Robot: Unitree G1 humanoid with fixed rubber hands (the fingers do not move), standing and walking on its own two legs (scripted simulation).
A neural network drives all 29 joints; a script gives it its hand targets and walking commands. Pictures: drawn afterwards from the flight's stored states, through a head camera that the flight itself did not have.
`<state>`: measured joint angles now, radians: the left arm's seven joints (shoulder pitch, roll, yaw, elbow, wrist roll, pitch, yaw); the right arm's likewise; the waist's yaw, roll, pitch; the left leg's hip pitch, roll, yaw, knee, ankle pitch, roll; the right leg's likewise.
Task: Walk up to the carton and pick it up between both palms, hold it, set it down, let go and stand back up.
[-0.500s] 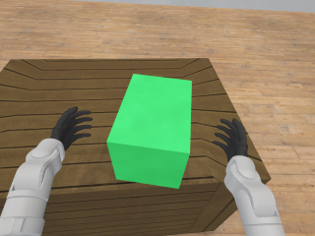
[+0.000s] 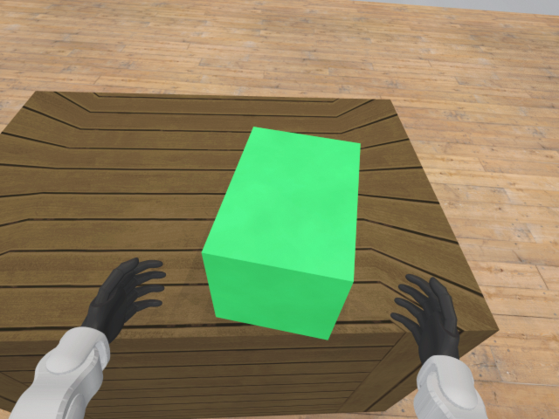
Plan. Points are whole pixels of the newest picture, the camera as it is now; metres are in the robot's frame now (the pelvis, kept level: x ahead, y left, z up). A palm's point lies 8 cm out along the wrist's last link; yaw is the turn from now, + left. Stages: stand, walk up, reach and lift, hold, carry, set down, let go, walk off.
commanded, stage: set down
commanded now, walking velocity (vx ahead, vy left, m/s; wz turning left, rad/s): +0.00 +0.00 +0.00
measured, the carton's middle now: (289, 229) +0.42 +0.02 +0.01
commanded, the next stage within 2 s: let go in 1.60 s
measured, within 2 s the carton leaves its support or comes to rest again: neither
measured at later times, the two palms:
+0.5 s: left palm (98, 385) +0.16 +0.25 +0.01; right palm (432, 394) +0.17 -0.16 +0.01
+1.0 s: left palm (115, 400) +0.15 +0.24 -0.03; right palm (444, 405) +0.17 -0.19 -0.02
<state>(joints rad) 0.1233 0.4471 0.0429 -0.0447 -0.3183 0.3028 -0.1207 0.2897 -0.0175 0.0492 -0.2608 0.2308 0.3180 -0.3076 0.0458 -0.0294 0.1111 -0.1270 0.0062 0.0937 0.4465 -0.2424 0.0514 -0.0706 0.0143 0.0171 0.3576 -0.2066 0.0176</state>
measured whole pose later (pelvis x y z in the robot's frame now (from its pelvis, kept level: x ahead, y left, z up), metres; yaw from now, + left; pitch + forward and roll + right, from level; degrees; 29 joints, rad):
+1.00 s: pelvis +0.01 -0.02 +0.00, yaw +2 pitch -7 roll +0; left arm 0.33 0.40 -0.05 0.25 -0.22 0.03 -0.09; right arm 0.40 -0.02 0.04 0.17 0.09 0.01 -0.16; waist 0.04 -0.03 0.08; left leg -0.08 0.00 0.06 0.43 -0.24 0.03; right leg -0.04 0.01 -0.01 0.40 -0.25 -0.01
